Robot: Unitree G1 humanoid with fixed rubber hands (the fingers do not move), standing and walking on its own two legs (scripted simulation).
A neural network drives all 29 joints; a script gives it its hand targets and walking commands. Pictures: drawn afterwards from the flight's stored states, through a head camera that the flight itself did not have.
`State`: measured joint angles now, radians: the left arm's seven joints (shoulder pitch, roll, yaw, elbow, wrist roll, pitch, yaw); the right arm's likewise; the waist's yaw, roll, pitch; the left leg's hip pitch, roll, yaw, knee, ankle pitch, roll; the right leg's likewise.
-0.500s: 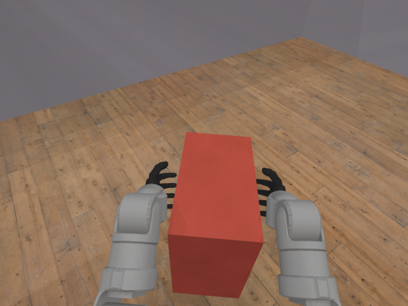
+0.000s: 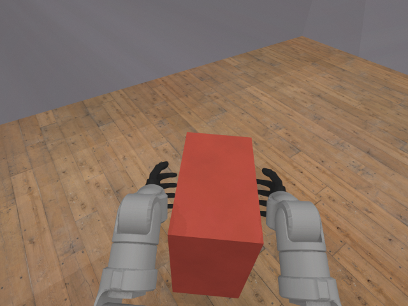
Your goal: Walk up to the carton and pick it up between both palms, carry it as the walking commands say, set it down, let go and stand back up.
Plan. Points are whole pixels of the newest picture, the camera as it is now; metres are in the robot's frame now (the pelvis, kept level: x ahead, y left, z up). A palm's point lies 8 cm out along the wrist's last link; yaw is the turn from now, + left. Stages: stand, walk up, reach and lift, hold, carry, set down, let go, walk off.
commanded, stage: carry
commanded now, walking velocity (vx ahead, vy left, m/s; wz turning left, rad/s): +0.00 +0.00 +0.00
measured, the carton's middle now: (212, 214) +0.32 +0.00 +0.00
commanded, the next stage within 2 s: none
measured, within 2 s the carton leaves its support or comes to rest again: neither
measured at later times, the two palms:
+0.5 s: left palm (157, 199) +0.30 +0.11 +0.08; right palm (278, 206) +0.29 -0.12 +0.07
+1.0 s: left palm (160, 200) +0.29 +0.10 +0.08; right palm (282, 207) +0.29 -0.13 +0.07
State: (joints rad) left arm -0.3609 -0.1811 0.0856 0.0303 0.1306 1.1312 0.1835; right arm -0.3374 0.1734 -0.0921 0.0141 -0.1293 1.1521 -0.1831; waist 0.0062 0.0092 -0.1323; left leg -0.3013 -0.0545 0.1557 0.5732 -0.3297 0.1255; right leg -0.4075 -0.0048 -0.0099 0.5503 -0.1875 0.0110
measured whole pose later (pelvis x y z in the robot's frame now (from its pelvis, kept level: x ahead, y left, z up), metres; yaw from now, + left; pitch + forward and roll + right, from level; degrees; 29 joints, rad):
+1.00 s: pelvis -0.01 -0.01 +0.00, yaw +0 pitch +2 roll -1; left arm -0.35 -0.18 0.09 0.11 0.14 1.00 0.17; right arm -0.33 0.17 -0.09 0.10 -0.14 1.03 -0.17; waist 0.00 0.01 -0.12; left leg -0.32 -0.04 0.14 0.59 -0.33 0.11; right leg -0.41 0.01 -0.03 0.55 -0.18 -0.01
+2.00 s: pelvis -0.12 +0.13 -0.01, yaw +30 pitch +5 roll +1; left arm -0.36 -0.18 0.13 -0.19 0.09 1.18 0.20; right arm -0.41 0.20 -0.07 -0.12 -0.10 1.20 -0.22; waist 0.00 -0.02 0.01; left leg -0.52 -0.01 0.05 0.63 -0.20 0.03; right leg -0.56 -0.11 -0.09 1.07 -0.56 0.09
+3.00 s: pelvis -0.31 +0.25 +0.03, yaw +71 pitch +3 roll +4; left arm -0.36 -0.18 0.08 -0.13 0.10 1.22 0.19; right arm -0.34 0.17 -0.06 -0.16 -0.10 1.25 -0.22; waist -0.06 -0.01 -0.08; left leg -0.63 0.06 0.04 0.94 -0.15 -0.04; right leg -0.11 -0.19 -0.29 0.28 -0.21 0.04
